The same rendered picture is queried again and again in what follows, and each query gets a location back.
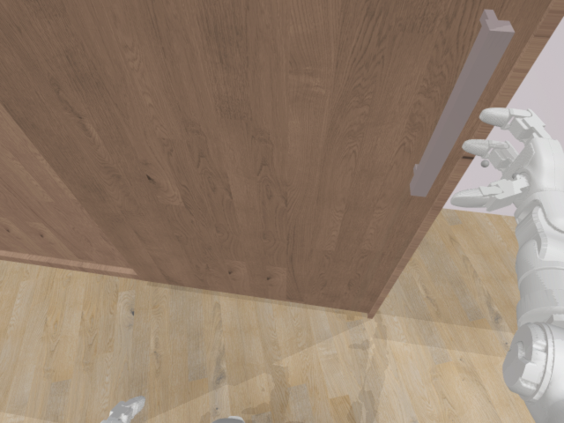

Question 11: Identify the handle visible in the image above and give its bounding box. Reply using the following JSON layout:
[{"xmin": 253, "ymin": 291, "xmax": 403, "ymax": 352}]
[{"xmin": 410, "ymin": 9, "xmax": 515, "ymax": 197}]

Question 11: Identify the robot right upper arm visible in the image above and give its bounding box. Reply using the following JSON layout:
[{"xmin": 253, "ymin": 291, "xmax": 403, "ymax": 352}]
[{"xmin": 502, "ymin": 322, "xmax": 564, "ymax": 423}]

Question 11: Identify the robot right hand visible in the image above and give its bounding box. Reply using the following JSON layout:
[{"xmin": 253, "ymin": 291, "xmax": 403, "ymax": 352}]
[{"xmin": 450, "ymin": 108, "xmax": 564, "ymax": 212}]

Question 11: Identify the robot left hand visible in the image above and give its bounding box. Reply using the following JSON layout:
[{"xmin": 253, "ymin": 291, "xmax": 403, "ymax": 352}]
[{"xmin": 101, "ymin": 396, "xmax": 145, "ymax": 423}]

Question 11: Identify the wardrobe door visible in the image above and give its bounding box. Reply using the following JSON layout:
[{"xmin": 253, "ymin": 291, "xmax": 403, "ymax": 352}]
[
  {"xmin": 0, "ymin": 0, "xmax": 552, "ymax": 313},
  {"xmin": 0, "ymin": 103, "xmax": 132, "ymax": 269}
]

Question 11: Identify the robot right forearm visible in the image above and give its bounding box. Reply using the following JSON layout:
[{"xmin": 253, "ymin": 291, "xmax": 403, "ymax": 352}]
[{"xmin": 514, "ymin": 190, "xmax": 564, "ymax": 329}]

